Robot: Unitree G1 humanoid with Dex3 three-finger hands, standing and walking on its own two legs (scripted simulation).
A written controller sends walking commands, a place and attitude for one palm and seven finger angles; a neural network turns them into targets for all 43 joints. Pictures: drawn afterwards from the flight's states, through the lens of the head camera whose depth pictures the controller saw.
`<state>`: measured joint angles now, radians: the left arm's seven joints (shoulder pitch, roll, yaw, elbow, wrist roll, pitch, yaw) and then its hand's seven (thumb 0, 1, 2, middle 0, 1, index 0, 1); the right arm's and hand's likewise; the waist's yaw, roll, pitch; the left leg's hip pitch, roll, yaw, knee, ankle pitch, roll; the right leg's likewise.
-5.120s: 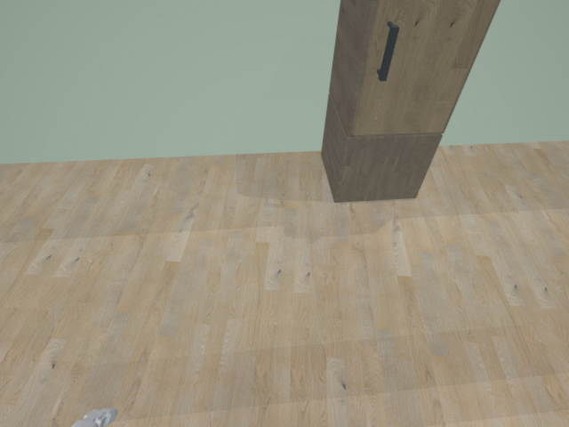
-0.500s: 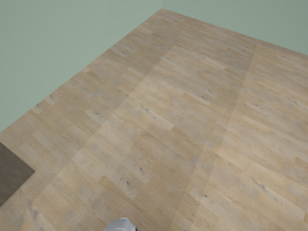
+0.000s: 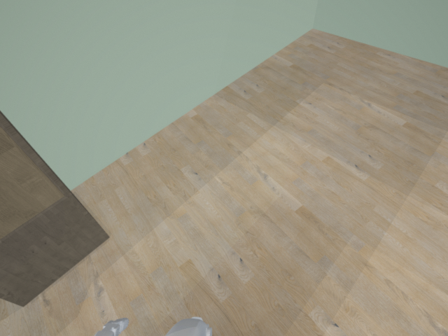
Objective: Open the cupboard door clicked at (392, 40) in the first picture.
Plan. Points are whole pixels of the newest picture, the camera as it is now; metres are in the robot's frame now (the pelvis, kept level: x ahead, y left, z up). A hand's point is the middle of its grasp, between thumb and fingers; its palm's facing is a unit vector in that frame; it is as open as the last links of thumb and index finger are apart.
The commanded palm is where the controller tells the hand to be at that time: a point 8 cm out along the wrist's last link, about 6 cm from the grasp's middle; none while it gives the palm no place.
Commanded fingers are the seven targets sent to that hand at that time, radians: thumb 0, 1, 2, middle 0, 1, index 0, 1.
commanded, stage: turn to face it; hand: left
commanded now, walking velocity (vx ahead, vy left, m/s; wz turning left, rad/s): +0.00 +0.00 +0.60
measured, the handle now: out of the picture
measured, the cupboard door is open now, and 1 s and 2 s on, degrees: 0 0 0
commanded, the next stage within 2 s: take the last steps up to it in 1.18 s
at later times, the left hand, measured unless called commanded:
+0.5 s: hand out of the picture -0.05 +0.26 -0.18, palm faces +0.37 -0.89 -0.26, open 7.4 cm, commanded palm none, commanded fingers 0.00 0.90 0.90 -0.20 -0.30 -0.20 -0.30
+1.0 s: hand out of the picture -0.01 +0.21 -0.13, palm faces +0.55 -0.78 -0.31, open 7.4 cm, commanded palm none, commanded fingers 0.00 0.90 0.90 -0.20 -0.30 -0.20 -0.30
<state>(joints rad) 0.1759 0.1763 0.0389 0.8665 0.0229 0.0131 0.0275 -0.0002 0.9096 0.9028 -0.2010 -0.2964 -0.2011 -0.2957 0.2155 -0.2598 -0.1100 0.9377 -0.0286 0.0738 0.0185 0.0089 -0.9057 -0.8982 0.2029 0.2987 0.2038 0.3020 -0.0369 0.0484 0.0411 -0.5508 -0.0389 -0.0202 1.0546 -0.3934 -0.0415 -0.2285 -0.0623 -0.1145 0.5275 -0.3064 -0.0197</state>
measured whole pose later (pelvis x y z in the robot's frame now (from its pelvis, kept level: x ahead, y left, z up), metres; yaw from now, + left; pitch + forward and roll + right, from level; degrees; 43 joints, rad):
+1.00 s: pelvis +0.01 -0.02 +0.00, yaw +36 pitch -1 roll +2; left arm 0.17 0.18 0.02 0.85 0.02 0.01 0.02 0.00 0.91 0.90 -0.20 -0.30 -0.20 -0.30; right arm 0.24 -0.27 -0.10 0.95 -0.02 0.08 0.02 0.01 -0.90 -0.90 0.20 0.30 0.20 0.30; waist -0.04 0.05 0.06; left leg -0.50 -0.02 -0.03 1.18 -0.40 -0.05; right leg -0.21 -0.08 -0.12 0.52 -0.29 -0.02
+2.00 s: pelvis +0.06 +0.07 +0.00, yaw +49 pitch -3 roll +1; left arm 0.21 0.13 0.04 1.00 0.02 -0.06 0.01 -0.01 0.92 0.90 -0.20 -0.30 -0.20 -0.30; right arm 0.45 -0.16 -0.05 1.16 -0.03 0.01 0.00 0.01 -0.91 -0.90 0.20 0.30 0.20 0.30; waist -0.03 0.04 0.03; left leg -0.34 0.02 0.04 1.06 -0.40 0.03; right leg -0.24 -0.04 -0.16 0.53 -0.25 -0.05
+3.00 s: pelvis +0.17 +0.31 +0.00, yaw +49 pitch -1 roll +1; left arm 0.10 0.12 0.02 1.01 0.02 -0.01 0.04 -0.01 0.91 0.90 -0.20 -0.30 -0.20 -0.30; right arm 0.28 -0.13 -0.04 1.11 0.00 0.04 -0.03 0.01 -0.91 -0.90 0.20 0.30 0.20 0.30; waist -0.03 0.02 0.11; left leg -0.31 0.02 0.06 0.89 -0.57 -0.03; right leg -0.34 -0.05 -0.11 0.55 -0.20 -0.05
